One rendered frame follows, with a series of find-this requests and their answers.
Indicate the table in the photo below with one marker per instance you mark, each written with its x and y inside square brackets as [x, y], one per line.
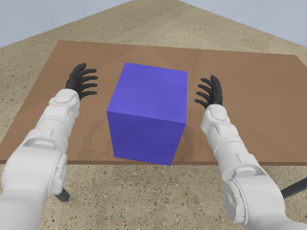
[264, 95]

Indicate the robot right forearm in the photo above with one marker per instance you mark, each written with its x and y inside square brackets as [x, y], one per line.
[228, 148]

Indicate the carton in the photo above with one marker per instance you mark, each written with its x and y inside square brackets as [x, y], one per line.
[147, 113]

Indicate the robot right hand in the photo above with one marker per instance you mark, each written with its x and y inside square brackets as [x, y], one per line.
[215, 92]

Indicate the robot left forearm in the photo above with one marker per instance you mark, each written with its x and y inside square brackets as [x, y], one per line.
[54, 126]

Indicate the right robot upper arm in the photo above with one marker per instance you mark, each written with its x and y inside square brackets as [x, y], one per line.
[256, 203]

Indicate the left robot upper arm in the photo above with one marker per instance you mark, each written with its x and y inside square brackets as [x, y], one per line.
[33, 175]

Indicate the robot left hand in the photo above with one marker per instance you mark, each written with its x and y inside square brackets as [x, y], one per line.
[76, 81]

